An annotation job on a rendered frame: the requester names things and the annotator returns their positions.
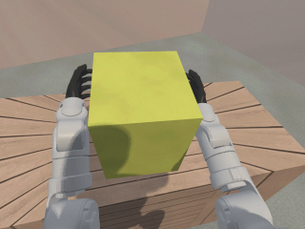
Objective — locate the pedestal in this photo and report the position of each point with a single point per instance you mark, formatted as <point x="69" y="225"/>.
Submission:
<point x="172" y="200"/>

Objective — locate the robot left forearm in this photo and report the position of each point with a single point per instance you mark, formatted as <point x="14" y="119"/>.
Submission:
<point x="70" y="150"/>

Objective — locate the left robot hand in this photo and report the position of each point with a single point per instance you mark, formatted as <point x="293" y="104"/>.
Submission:
<point x="75" y="88"/>

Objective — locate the right robot upper arm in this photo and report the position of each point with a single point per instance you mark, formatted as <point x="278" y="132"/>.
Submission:
<point x="243" y="210"/>

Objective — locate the right robot hand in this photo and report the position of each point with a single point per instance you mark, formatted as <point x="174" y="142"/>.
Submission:
<point x="197" y="86"/>

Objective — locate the left robot upper arm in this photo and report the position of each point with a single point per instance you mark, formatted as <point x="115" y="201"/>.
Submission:
<point x="80" y="213"/>

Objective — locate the carton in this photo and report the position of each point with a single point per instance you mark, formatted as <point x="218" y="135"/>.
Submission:
<point x="143" y="114"/>

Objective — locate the robot right forearm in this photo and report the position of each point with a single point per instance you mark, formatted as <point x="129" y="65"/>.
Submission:
<point x="227" y="173"/>

